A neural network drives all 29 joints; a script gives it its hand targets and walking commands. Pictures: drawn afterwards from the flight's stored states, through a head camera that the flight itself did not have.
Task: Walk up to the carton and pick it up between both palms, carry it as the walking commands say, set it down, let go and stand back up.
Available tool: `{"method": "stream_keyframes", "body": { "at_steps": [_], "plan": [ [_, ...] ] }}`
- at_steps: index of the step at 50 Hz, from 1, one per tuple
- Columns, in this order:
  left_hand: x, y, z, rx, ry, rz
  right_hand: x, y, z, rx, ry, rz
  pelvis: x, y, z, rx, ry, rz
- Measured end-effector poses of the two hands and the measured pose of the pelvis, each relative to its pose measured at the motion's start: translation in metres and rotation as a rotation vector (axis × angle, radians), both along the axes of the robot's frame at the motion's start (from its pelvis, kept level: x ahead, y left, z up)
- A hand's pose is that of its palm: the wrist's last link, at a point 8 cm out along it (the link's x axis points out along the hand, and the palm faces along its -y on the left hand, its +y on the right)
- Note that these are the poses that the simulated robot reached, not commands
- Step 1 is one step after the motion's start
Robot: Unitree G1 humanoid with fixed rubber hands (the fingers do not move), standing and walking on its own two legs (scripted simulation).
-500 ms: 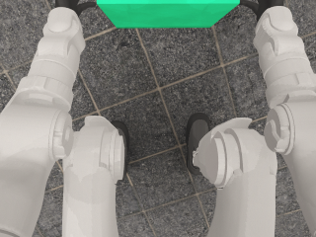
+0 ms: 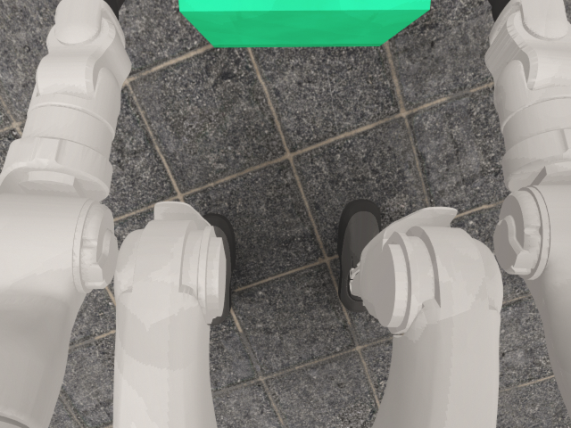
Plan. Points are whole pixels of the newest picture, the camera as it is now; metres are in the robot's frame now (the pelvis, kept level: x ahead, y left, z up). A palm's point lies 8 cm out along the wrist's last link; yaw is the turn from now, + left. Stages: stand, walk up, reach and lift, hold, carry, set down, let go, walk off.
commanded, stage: set down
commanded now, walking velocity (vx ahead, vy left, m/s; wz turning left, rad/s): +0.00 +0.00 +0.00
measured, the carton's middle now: out of the picture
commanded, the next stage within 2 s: let go in 1.32 s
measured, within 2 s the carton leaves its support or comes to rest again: neither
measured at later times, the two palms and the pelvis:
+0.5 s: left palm out of the picture +0.54 +0.19 -0.02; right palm out of the picture +0.54 -0.25 -0.02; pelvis +0.01 +0.00 +0.09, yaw +0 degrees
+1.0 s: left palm out of the picture +0.54 +0.20 +0.14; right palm out of the picture +0.54 -0.26 +0.14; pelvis +0.04 -0.01 +0.23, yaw -1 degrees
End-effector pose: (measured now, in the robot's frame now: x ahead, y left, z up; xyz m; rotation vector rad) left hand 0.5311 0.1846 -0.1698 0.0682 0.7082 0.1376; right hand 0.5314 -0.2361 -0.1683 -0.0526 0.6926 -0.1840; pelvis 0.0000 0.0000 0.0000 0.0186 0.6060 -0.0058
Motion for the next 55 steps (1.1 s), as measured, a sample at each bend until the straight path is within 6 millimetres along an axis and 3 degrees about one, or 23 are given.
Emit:
{"method": "stream_keyframes", "body": {
  "at_steps": [9,25,39,55],
  "plan": [
    [0.011,-0.004,0.062,0.004,-0.046,0.003,0.003,-0.006,0.059,-0.007,-0.041,0.004,0.006,0.001,0.024,0.003,0.065,-0.002],
    [0.012,0.005,0.153,0.009,-0.082,-0.004,0.006,-0.014,0.15,-0.006,-0.066,0.028,0.015,-0.001,0.091,0.009,0.175,-0.006],
    [0.011,0.01,0.24,-0.004,-0.088,-0.018,0.003,-0.027,0.24,-0.005,-0.066,0.039,0.028,-0.004,0.168,0.013,0.233,-0.019],
    [0.012,0.012,0.34,-0.016,-0.093,-0.024,0.007,-0.023,0.337,0.005,-0.066,0.056,0.043,-0.007,0.254,0.013,0.214,-0.026]
  ]
}}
